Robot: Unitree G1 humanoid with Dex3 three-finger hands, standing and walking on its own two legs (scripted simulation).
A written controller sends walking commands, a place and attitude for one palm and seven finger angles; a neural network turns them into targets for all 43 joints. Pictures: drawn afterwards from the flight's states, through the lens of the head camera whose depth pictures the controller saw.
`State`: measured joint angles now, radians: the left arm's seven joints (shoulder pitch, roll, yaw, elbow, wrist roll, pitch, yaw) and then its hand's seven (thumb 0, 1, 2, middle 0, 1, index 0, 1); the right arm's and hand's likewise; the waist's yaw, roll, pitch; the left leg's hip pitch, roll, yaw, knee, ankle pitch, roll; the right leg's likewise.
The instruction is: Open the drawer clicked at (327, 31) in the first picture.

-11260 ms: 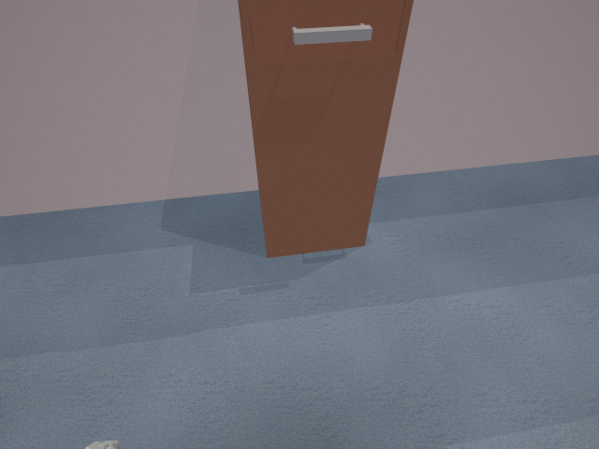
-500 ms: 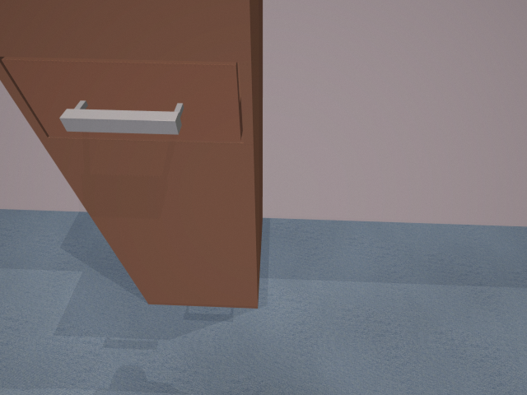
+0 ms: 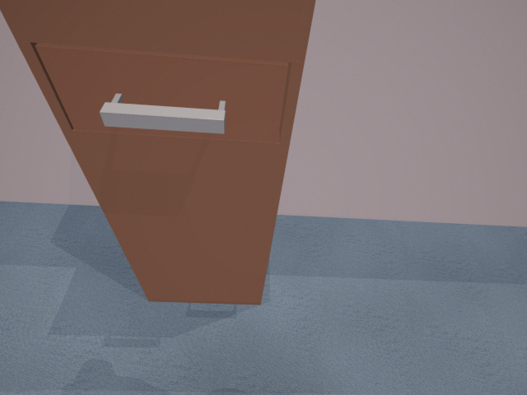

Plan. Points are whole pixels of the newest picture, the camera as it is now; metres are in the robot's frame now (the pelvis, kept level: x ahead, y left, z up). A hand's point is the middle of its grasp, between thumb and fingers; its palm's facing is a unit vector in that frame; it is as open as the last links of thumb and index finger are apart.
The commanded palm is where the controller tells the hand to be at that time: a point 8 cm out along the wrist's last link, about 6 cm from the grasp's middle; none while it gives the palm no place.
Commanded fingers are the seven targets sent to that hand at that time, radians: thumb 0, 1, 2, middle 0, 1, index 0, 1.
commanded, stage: come to a stop and stand still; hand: left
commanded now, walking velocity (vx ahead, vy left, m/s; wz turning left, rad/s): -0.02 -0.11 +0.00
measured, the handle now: (168, 110) +0.51 +0.21 +0.15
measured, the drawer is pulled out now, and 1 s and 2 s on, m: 0.00 0.00 0.00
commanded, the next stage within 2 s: look again from close up in 0.68 s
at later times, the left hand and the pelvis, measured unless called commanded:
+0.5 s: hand out of the picture +0.00 +0.10 -0.18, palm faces +0.06 -0.98 -0.19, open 7.2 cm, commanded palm none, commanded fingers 0.00 0.90 0.90 -0.20 -0.30 -0.20 -0.30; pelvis -0.01 -0.07 +0.00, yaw +1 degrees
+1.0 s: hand out of the picture -0.03 +0.11 -0.18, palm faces +0.05 -0.98 -0.17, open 7.4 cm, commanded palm none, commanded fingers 0.00 0.90 0.90 -0.20 -0.30 -0.20 -0.30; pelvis +0.00 -0.04 -0.01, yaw +1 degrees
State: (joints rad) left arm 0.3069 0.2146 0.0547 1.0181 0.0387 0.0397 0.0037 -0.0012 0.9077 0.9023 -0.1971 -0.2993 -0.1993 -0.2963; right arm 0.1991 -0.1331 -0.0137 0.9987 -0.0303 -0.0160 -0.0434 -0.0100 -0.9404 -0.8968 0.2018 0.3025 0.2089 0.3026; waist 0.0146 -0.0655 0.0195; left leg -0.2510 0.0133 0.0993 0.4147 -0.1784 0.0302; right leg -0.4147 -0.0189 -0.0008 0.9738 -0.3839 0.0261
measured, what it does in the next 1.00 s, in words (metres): steps on the spot: right foot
